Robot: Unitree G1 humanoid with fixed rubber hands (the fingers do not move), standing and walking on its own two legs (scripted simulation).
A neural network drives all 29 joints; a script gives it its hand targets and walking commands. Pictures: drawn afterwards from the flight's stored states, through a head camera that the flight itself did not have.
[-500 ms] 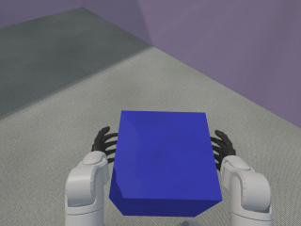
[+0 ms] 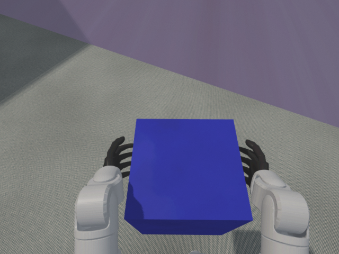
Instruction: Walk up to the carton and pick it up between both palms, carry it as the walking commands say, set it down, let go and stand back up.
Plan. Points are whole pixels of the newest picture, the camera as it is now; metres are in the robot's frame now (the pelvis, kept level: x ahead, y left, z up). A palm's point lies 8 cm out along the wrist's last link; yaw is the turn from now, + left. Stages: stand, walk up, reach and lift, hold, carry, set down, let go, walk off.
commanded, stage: carry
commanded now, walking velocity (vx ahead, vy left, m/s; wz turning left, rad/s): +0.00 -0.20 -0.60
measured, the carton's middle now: (183, 182) +0.29 +0.00 +0.00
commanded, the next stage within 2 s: none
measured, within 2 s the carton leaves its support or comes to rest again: neither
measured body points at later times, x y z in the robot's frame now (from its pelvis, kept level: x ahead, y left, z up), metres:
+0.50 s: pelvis -0.07 -0.16 +0.01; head -0.04 -0.17 +0.45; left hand +0.25 -0.11 +0.06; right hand +0.14 -0.40 +0.06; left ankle -0.03 -0.02 -0.65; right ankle -0.04 -0.27 -0.71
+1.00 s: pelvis -0.18 -0.26 +0.01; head -0.16 -0.25 +0.46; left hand +0.15 -0.29 +0.10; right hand -0.02 -0.54 +0.10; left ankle -0.05 -0.11 -0.71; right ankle -0.26 -0.41 -0.70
